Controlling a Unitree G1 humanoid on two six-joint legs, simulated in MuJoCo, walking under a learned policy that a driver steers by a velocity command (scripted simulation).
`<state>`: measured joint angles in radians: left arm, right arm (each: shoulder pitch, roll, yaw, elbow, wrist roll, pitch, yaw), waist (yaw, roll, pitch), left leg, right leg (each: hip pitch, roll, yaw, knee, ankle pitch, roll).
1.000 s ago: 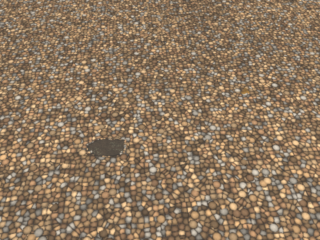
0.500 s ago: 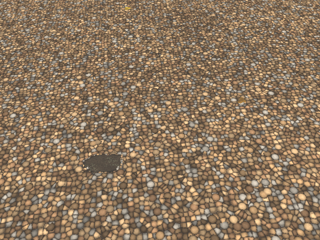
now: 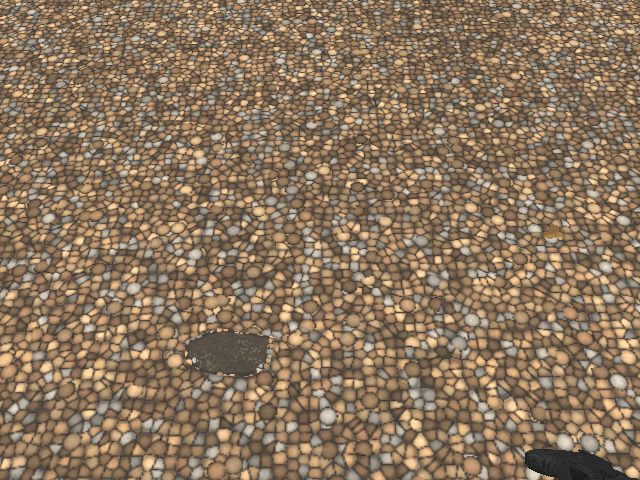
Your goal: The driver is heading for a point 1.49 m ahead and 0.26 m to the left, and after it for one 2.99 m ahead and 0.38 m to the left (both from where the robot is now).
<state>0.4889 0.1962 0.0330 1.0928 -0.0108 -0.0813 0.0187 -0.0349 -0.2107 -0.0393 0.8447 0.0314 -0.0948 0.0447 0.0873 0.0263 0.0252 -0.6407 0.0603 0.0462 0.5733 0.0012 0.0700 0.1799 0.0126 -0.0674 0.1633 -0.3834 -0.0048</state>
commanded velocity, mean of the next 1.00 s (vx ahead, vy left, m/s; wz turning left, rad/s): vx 0.26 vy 0.00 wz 0.00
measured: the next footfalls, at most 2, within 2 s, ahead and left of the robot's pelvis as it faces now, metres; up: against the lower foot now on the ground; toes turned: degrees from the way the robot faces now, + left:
left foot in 0.06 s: +0.24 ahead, +0.12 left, +0.00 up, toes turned +3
right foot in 0.56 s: +0.50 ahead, -0.10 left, +0.00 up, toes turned -2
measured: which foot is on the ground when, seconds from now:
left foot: up 0.00-0.04, down 0.06-0.58, up 0.60-0.86, down 0.88-1.00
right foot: down 0.00-0.06, up 0.08-0.54, down 0.56-1.00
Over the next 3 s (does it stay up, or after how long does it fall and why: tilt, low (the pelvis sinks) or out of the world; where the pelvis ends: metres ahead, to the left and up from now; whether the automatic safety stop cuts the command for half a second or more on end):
stays up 0.78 0.01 0.01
